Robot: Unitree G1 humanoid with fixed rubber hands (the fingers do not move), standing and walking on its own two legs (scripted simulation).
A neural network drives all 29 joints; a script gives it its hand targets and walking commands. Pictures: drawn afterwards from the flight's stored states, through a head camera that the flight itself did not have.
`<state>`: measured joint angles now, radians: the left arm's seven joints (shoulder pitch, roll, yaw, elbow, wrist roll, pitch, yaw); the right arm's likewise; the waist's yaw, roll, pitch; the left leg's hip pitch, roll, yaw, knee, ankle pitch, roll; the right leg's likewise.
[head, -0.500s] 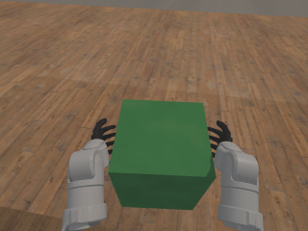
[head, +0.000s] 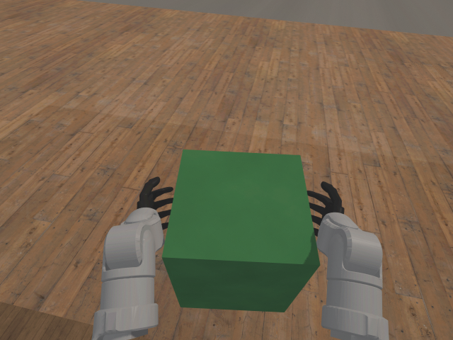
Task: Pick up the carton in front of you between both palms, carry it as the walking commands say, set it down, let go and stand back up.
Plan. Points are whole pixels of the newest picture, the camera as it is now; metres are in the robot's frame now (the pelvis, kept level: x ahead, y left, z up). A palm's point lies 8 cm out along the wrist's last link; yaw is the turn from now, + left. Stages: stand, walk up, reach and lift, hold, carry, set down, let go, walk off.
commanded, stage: carry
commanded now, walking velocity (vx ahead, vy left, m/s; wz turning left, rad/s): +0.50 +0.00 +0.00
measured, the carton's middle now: (236, 235) +0.34 +0.00 +0.04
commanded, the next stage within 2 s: none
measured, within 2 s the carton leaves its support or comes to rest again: neither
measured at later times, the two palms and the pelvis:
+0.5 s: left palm (181, 154) +0.53 +0.14 +0.07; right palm (312, 165) +0.53 -0.17 +0.06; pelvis +0.20 -0.01 -0.02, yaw +1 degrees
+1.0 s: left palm (190, 108) +0.82 +0.17 +0.02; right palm (286, 113) +0.82 -0.14 +0.03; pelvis +0.50 +0.01 -0.09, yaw +1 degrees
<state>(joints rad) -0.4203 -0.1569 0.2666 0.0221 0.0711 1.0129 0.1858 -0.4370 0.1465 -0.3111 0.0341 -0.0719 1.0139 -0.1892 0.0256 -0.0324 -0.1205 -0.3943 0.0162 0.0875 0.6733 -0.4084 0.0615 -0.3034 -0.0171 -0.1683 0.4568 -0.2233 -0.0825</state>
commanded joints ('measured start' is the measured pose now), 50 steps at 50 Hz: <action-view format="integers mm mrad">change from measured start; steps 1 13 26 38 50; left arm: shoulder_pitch -641 -636 -494 -474 -605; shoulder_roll -743 -757 -743 -657 -702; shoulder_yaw -600 -588 -604 -703 -561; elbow -94 -129 -135 -280 -78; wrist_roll -176 -166 -177 -258 -180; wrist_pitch -39 -67 -72 -92 -13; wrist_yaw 4 7 -14 -13 28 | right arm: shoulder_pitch -584 -652 -572 -419 -555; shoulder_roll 751 771 796 622 696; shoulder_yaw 583 666 700 645 589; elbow -55 -189 -206 -278 -92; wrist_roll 138 213 200 142 179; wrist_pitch -32 -81 -60 -71 -27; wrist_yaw -1 10 11 -17 -9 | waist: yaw -12 -83 89 105 -49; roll -49 150 -175 -25 67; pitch -291 -235 -414 -277 -263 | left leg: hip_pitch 127 494 -423 -168 401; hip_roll -33 213 -3 7 346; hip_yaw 57 -220 -119 -30 -574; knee -224 -381 659 -236 -301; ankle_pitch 92 454 -112 698 208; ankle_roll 3 119 -49 -45 239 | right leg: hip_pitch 153 -418 652 343 -582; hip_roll -209 -36 -275 -113 -72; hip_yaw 201 110 600 235 201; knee -107 344 -54 -13 882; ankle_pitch -207 23 114 32 -158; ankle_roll -96 77 -135 -80 53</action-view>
